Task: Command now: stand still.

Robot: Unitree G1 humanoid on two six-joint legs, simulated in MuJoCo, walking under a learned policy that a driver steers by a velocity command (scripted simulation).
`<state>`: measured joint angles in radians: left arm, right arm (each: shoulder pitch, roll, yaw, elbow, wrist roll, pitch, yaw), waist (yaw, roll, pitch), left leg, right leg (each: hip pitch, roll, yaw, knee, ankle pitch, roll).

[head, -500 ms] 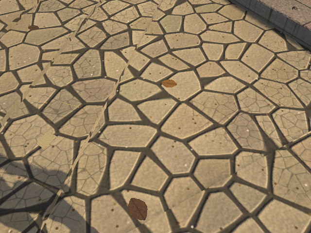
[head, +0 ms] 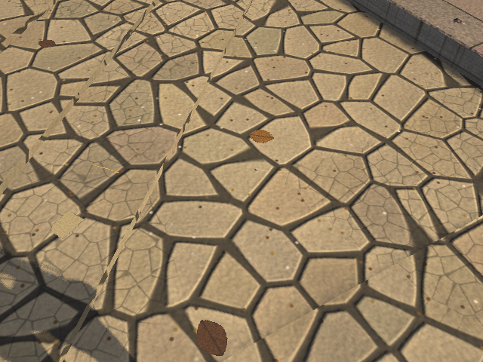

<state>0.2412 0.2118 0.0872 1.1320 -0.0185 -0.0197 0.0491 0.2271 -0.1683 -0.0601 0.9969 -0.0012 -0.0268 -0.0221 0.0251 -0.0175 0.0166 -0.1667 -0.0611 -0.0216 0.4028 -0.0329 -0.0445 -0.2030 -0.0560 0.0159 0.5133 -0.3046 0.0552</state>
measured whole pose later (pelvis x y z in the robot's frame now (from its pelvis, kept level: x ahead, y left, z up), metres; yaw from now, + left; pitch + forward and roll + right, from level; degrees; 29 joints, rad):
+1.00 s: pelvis +0.03 -0.01 -0.01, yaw -1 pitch +0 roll +0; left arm 0.38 0.18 0.08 1.17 -0.04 -0.05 0.06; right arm 0.35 -0.16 -0.05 1.06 0.03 -0.04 -0.03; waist 0.03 -0.03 -0.02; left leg -0.17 -0.06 -0.02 0.50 -0.20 -0.04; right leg -0.23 -0.05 0.01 0.63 -0.42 -0.05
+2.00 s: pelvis +0.55 -0.01 -0.06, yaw -11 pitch +3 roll +3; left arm 0.07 0.23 0.05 0.80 -0.03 -0.09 -0.07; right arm 0.32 -0.26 -0.05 1.02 0.00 -0.07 -0.02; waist -0.05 -0.02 0.01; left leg 0.14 -0.05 0.20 0.31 -0.49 0.00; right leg -0.57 -0.04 -0.04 0.54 0.04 -0.12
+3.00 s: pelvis +1.08 -0.20 -0.08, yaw -29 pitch +3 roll +1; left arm 0.05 0.25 0.05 0.70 -0.01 -0.09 -0.02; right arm 0.38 -0.28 -0.04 1.00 0.02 -0.07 0.01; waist -0.08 0.01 0.00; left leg -0.15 0.03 -0.02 0.77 -0.48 -0.01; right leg -0.46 -0.01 -0.03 0.56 -0.15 -0.06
